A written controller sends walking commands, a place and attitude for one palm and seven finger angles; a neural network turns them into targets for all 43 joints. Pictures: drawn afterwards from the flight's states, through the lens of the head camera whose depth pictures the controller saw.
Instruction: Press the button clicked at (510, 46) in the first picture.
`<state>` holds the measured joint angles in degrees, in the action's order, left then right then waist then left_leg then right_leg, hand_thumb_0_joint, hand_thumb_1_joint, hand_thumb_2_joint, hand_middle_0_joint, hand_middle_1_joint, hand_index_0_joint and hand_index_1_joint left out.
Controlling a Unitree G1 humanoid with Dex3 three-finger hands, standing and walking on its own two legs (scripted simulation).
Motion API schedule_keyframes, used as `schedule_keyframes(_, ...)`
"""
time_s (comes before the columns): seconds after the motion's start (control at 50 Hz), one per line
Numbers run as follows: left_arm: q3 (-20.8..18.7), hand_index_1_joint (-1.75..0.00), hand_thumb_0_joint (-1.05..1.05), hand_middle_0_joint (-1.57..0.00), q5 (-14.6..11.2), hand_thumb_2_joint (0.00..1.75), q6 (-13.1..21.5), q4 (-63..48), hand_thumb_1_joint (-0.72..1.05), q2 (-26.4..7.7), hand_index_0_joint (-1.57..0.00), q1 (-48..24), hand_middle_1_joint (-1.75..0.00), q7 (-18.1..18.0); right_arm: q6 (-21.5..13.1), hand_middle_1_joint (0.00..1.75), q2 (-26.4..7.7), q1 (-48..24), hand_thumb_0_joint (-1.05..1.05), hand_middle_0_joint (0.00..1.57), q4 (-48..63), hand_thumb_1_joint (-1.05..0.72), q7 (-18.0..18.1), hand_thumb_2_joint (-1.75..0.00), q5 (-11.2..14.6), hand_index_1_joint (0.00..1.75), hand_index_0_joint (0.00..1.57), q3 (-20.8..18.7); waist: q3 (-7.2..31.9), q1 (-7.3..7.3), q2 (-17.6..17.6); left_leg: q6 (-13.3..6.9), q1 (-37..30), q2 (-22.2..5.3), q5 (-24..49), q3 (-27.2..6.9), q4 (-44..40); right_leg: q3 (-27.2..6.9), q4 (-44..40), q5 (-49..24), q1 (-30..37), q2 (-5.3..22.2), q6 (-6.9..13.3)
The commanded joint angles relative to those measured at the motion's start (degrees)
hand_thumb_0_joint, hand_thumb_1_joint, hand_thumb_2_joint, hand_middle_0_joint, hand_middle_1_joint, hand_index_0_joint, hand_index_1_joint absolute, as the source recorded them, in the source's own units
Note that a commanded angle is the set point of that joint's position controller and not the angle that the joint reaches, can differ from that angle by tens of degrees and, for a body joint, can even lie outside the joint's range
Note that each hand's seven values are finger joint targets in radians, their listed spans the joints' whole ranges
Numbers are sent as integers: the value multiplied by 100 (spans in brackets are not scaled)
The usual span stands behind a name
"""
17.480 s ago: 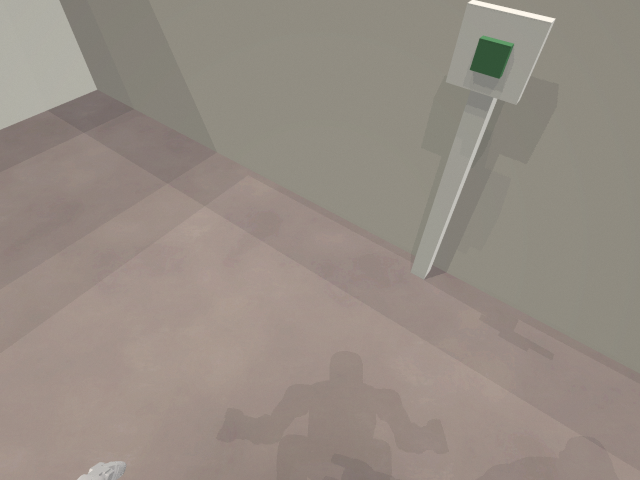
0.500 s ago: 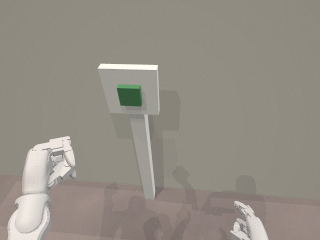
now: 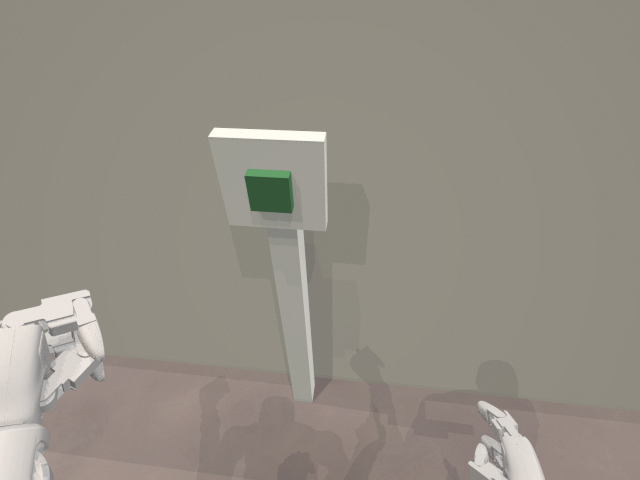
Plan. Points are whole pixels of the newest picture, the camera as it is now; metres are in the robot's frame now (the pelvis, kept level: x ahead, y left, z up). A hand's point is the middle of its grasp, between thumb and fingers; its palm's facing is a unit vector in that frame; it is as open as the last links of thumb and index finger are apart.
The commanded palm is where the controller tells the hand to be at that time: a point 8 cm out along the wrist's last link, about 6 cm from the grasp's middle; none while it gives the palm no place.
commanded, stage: draw the hand back to the body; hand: left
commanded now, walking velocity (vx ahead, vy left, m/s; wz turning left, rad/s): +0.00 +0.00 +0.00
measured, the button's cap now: (270, 190) +0.52 +0.16 +0.10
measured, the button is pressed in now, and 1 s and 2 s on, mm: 0 0 0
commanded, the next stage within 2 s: step back with the hand held close in 0.04 s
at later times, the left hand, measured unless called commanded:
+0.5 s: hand (99, 353) +0.18 +0.24 +0.15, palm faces +0.28 -0.82 -0.49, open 3.1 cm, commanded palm +0.11 +0.29 +0.17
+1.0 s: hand out of the picture +0.09 +0.27 +0.16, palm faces +0.41 -0.79 -0.46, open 3.1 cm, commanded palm +0.02 +0.31 +0.17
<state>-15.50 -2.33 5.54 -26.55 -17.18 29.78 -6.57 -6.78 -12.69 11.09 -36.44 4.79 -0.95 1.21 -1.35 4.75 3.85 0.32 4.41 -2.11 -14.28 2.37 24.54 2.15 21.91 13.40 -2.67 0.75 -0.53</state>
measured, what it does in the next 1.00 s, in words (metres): shifts its weight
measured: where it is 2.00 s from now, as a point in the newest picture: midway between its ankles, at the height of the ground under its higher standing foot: outside the picture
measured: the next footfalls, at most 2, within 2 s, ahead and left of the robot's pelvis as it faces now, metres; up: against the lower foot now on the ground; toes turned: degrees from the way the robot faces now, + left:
right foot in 1.50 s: -0.25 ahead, -0.03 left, +0.00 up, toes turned -7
left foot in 1.66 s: -0.13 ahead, +0.13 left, +0.00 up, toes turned -5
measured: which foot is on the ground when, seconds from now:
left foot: down 0.00-1.00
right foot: down 0.00-1.00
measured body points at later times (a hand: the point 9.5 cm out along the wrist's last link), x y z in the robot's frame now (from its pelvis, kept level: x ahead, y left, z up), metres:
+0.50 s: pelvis -0.02 +0.02 +0.00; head +0.00 +0.01 +0.45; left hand +0.16 +0.29 +0.18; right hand +0.15 -0.23 -0.08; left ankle +0.00 +0.12 -0.74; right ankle -0.01 -0.13 -0.74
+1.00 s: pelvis -0.10 +0.03 -0.02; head -0.09 +0.05 +0.43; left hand +0.07 +0.31 +0.19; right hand +0.06 -0.20 -0.09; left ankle +0.00 +0.12 -0.74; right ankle -0.10 -0.11 -0.73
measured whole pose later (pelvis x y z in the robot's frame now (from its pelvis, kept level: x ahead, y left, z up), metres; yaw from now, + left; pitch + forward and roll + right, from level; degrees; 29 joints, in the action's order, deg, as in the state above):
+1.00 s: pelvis -0.10 +0.03 -0.02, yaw +2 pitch +1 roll -3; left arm -22.7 0.3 15.5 -33.8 -23.0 33.9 -9.4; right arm -6.0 -10.8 14.9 -32.8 4.9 -0.5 0.2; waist 0.1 -1.2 0.7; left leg -2.8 26.2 -1.0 -9.3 0.8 34.2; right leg -0.9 38.6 15.9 -18.7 -2.6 -1.0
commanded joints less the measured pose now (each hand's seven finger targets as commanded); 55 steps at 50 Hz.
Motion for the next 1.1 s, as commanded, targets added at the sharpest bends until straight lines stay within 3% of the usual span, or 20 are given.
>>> schedule_keyframes(0.0, -689, -150, 0, -130, -3, 90, 368, -1245, 90, -1017, -130, -450, -150, -93, -366, 30, -523, -797, 0, 20, 967, -90, 82, -90, -11, 30, 20, -184, 139, -19, -53, -130, -44, 72, 893, -64, -386, -86, -513, -627, -354, -96, 138)
schedule_keyframes(0.12, -671, -150, 0, -130, -24, 90, 380, -1248, 90, -960, -130, -372, -150, -78, -376, 30, -504, -794, 0, 20, 971, -90, 64, -90, -16, 30, 20, -182, 106, -31, 7, -113, -6, 72, 940, -45, -395, -97, -506, -707, -313, -91, 132)
schedule_keyframes(0.14, -643, -150, 0, -130, -24, 90, 366, -1115, 90, -966, -130, -725, -150, -95, -363, 30, -519, -787, 0, 20, 917, -90, 78, -90, -15, 30, 20, -176, 27, -88, -99, -124, 6, 78, 862, -38, -405, -101, -541, -630, -390, -84, 121)
schedule_keyframes(0.16, -1251, -150, 0, -130, -56, 90, 571, -1396, 90, -1501, -130, -1059, -150, -92, -197, 30, -661, -696, 0, 20, 1151, -90, 31, -90, 31, 30, 20, -184, -381, -343, -232, -223, 425, 2, 465, -64, -225, -663, -894, -715, -1147, 165, 109)
schedule_keyframes(0.18, -998, -150, 0, -130, -32, 90, 591, -950, 90, -1160, -130, -474, -150, -48, -91, 30, -573, -708, 0, 20, 1058, -90, 32, -90, 8, 30, 20, -191, -241, -355, -481, -234, 384, 27, 433, -118, -129, -641, -936, -639, -1199, 270, 112)
schedule_keyframes(0.24, -822, -150, 0, -130, 22, 90, 679, -1128, 90, -1013, -130, -63, -150, -15, 91, 30, -639, -700, 0, 20, 1153, -90, 0, -90, -4, 30, 20, -259, 192, -376, -290, -220, 352, -22, 844, -76, -99, -521, -681, -1103, -1068, 300, 91)
schedule_keyframes(0.34, -1092, -150, 0, -130, 2, 90, 761, -1545, 90, -1247, -130, 448, -150, -80, 252, 30, -645, -664, 0, 20, 1371, -90, 8, -90, 42, 30, 20, -357, 1075, -352, -166, -202, 351, -188, 2095, -124, -80, -250, 31, -2071, -555, 204, -2)
schedule_keyframes(0.46, -1246, -150, 0, -130, -17, 90, 820, -1749, 90, -1331, -130, 767, -150, -146, 334, 30, -629, -638, 0, 20, 1516, -90, 15, -90, 90, 30, 20, -426, 1131, -365, -77, -208, 792, -317, 2194, -210, -65, -233, 483, -2155, -555, 159, -38)
schedule_keyframes(0.56, -1213, -150, 0, -130, 14, 90, 893, -1771, 90, -1282, -130, 755, -150, -203, 261, 30, -651, -578, 0, 20, 1514, -90, 28, -90, 104, 30, 20, -438, 881, -406, -31, -278, 1451, -395, 1137, -311, -202, -347, 625, -1545, -632, 147, -43)
schedule_keyframes(0.66, -1236, -150, 0, -130, 82, 90, 1032, -1775, 90, -1275, -130, 558, -150, -285, 129, 30, -661, -490, 0, 20, 1499, -90, 46, -90, 102, 30, 20, -428, 467, -478, -277, -348, 2258, -301, -1004, -388, -239, -675, 350, -206, -923, 258, 32)
schedule_keyframes(0.76, -1182, -150, 0, -130, 134, 90, 1186, -1892, 90, -1301, -130, 364, -150, -413, -9, 30, -659, -319, 0, 20, 1355, -90, 76, -90, 69, 30, 20, -410, 459, -537, -489, -230, 1546, -125, -1176, -404, 498, -915, -217, 1135, -2145, 538, 223)
schedule_keyframes(0.82, -1215, -150, 0, -130, 150, 90, 1260, -2016, 90, -1322, -130, 327, -150, -452, -93, 30, -695, -368, 0, 20, 1348, -90, 117, -90, 50, 30, 20, -388, 466, -538, 27, -326, 1936, -434, -1496, -795, -203, -599, 299, 1018, -1800, 219, 81)
schedule_keyframes(0.86, -1299, -150, 0, -130, 231, 90, 1317, -1986, 90, -1251, -130, 341, -150, -450, -197, 30, -777, -427, 0, 20, 1390, -90, 135, -90, 55, 30, 20, -395, 498, -487, 932, -622, 3424, -1131, -2835, -1569, -1484, -181, 1828, 589, -395, -323, -107)
schedule_keyframes(0.88, -1336, -150, 0, -130, 276, 90, 1334, -1959, 90, -1246, -130, 331, -150, -442, -222, 30, -735, -433, 0, 20, 1398, -90, 137, -90, 50, 30, 20, -409, 545, -440, 1090, -733, 3686, -1348, -2852, -1772, -1632, -134, 2388, 280, -112, -403, -114)
schedule_keyframes(0.92, -1356, -150, 0, -130, 251, 90, 1362, -1975, 90, -1327, -130, 391, -150, -398, -290, 30, -652, -471, 0, 20, 1401, -90, 106, -90, 46, 30, 20, -408, 563, -418, 614, -744, 3384, -1260, -2132, -1591, -1190, -295, 2210, 283, -305, -345, -57)
schedule_keyframes(0.96, -1317, -150, 0, -130, 223, 90, 1389, -1812, 90, -1247, -130, 527, -150, -331, -322, 30, -684, -472, 0, 20, 1349, -90, 62, -90, 26, 30, 20, -410, 285, -433, 509, -643, 3544, -1008, -2099, -1298, -923, -422, 1594, 276, -332, -331, 29)
schedule_keyframes(1.0, -1305, -150, 0, -130, 144, 90, 1445, -1823, 90, -1333, -130, 471, -150, -281, -320, 30, -641, -446, 0, 20, 1231, -90, 17, -90, -20, 30, 20, -420, 162, -529, 120, -376, 2783, -490, -1216, -910, -247, -1057, 490, -192, -1096, 23, 268)
schedule_keyframes(1.04, -1175, -150, 0, -130, 53, 90, 1511, -1787, 90, -1373, -130, 290, -150, -282, -283, 30, -499, -366, 0, 20, 1039, -90, -40, -90, 4, 30, 20, -368, 921, -569, -518, -49, 1046, -109, 528, -309, 728, -1450, 32, -1550, -1883, 660, 414)
schedule_keyframes(1.06, -1107, -150, 0, -130, 27, 90, 1469, -1860, 90, -1381, -130, 242, -150, -281, -271, 30, -542, -327, 0, 20, 1029, -90, -42, -90, 68, 30, 20, -439, 1288, -557, -1013, -12, 567, 15, 624, -263, 1202, -1457, -22, -1700, -2008, 801, 453)
schedule_keyframes(1.08, -1200, -150, 0, -130, 23, 90, 1436, -1868, 90, -1503, -130, 268, -150, -298, -228, 30, -528, -415, 0, 20, 1065, -90, -26, -90, 85, 30, 20, -454, 1298, -537, -1243, -17, 401, 104, 378, -230, 1499, -1536, -194, -1592, -2233, 978, 520)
